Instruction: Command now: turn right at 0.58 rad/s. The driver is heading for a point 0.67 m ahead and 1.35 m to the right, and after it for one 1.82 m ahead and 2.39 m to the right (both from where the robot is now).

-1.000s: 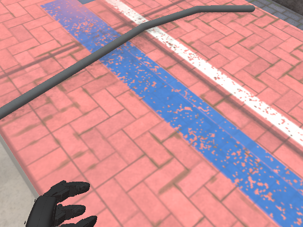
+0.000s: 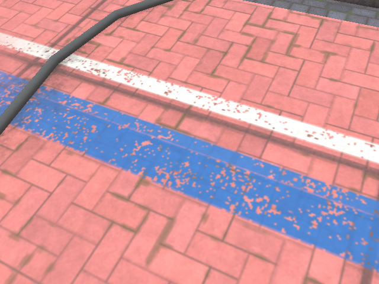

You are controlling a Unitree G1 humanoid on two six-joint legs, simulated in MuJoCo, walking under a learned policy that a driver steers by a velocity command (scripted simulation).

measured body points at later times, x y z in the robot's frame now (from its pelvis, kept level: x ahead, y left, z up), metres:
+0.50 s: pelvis -0.02 +0.02 +0.00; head +0.01 +0.04 +0.45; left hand +0.21 +0.25 -0.10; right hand +0.06 -0.28 -0.07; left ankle +0.02 +0.12 -0.74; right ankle -0.08 -0.10 -0.63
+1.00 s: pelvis -0.07 -0.02 +0.01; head -0.06 -0.07 +0.45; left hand +0.22 +0.10 -0.06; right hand -0.08 -0.35 -0.10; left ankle +0.03 +0.11 -0.65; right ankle -0.10 -0.11 -0.74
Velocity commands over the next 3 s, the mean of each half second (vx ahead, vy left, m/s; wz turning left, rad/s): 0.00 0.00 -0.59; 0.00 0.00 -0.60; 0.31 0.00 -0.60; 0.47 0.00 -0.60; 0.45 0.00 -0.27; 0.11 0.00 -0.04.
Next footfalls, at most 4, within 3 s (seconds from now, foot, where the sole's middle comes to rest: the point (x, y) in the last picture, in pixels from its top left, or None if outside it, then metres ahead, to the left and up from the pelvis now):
0.32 left None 0.06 0.11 -0.77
0.74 right None -0.06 -0.13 -0.77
1.26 left None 0.07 0.07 -0.77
1.72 right None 0.15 -0.36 -0.77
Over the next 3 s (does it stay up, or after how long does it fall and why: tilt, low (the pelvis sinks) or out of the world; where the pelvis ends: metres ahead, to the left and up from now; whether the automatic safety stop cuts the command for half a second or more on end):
stays up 0.36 -0.62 -0.01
